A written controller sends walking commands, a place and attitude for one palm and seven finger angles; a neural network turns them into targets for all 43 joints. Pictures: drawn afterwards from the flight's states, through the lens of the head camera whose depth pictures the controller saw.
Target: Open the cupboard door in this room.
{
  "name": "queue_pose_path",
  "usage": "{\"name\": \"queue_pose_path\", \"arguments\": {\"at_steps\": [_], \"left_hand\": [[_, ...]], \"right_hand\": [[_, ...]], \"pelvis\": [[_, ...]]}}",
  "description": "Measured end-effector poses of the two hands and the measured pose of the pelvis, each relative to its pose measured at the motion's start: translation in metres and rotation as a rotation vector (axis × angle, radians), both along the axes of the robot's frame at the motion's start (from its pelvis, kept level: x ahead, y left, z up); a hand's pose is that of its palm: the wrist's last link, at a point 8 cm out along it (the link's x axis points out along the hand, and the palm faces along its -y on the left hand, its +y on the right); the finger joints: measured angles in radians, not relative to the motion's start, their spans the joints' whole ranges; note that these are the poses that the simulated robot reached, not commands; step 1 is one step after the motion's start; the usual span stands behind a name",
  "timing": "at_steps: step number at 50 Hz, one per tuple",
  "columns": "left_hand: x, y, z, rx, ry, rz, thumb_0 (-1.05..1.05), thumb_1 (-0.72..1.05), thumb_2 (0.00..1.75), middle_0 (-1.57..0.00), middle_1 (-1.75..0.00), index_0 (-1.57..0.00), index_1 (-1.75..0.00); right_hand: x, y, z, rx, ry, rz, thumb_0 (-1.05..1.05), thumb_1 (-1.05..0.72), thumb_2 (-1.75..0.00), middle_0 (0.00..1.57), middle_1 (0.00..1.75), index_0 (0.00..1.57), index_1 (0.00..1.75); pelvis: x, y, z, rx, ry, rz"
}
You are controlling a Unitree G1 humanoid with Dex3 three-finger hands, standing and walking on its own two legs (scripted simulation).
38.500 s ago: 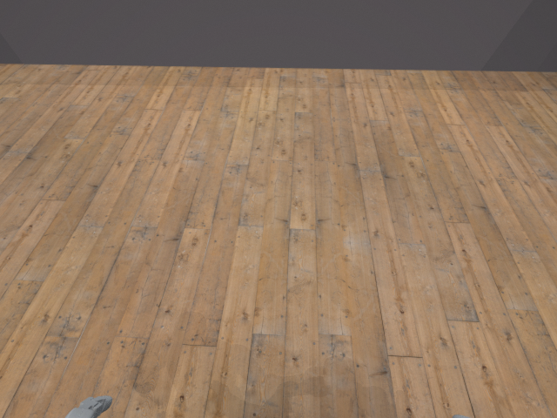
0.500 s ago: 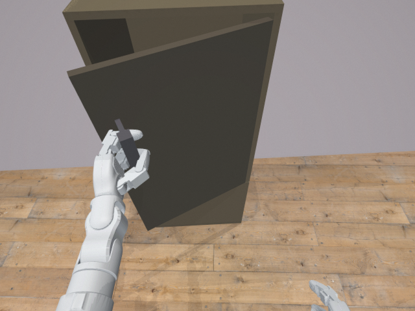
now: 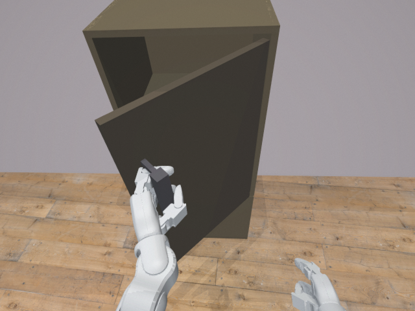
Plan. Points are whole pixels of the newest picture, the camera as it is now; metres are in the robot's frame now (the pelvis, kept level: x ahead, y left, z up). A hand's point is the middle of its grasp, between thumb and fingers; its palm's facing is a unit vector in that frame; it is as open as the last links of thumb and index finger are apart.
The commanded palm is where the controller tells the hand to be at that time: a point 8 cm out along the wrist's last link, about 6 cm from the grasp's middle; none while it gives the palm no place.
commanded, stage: open thumb and fingers to let go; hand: left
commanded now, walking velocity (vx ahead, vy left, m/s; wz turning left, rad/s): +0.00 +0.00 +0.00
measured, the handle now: (158, 188) +0.33 +0.11 +0.08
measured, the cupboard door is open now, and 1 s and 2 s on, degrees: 46 44 47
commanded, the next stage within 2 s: slide the hand sideways off the handle in 0.76 s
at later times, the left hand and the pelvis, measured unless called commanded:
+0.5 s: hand (174, 207) +0.28 +0.08 +0.09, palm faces +0.37 -0.93 -0.03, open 13.1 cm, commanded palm +0.23 +0.11 +0.08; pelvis -0.02 +0.00 +0.00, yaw +0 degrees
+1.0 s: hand (166, 219) +0.26 +0.09 +0.09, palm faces +0.02 -1.00 -0.09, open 16.3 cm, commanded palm +0.24 +0.11 +0.08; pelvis -0.04 +0.05 -0.01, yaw -1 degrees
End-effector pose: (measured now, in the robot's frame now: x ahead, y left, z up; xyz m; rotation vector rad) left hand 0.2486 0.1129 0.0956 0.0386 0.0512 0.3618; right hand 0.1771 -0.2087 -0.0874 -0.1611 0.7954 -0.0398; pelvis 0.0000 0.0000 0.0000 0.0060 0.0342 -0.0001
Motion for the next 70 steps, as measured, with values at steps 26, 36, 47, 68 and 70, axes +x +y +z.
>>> {"name": "queue_pose_path", "arguments": {"at_steps": [26,36,47,68,70], "left_hand": [[-0.011,0.006,0.001,-0.002,-0.042,0.017,0.0,-0.36,0.35,-0.29,-1.13,-0.29,-1.14],[-0.011,0.013,-0.002,-0.007,-0.039,-0.01,-0.01,-0.48,0.3,-0.24,-0.76,-0.24,-0.77],[-0.006,0.02,-0.005,0.015,-0.053,-0.155,-0.01,-0.49,0.3,-0.22,-0.41,-0.16,-0.45],[-0.031,0.019,-0.006,-0.029,-0.082,-0.474,-0.01,-0.5,0.3,-0.12,-0.3,-0.13,-0.3],[-0.033,0.022,-0.006,-0.022,-0.074,-0.474,-0.01,-0.5,0.3,-0.13,-0.3,-0.13,-0.3]], "right_hand": [[-0.03,-0.003,-0.006,-0.008,0.001,-0.03,0.01,-0.91,-0.9,0.2,0.29,0.2,0.3],[-0.035,0.019,0.0,-0.018,-0.025,-0.016,0.01,-0.91,-0.9,0.2,0.29,0.2,0.3],[-0.045,0.046,-0.003,0.0,-0.007,0.002,0.01,-0.91,-0.9,0.2,0.29,0.2,0.3],[-0.054,0.062,0.006,0.034,-0.101,-0.002,0.01,-0.91,-0.9,0.2,0.3,0.2,0.3],[-0.051,0.06,0.007,0.03,-0.101,-0.003,0.01,-0.91,-0.9,0.2,0.3,0.2,0.3]], "pelvis": [[-0.019,0.003,0.0,0.01,-0.001,-0.008],[-0.031,0.021,-0.001,-0.002,-0.014,-0.009],[-0.035,0.041,-0.005,-0.002,-0.014,-0.02],[-0.037,0.057,-0.008,-0.002,-0.025,-0.05],[-0.035,0.055,-0.007,-0.002,-0.027,-0.053]]}}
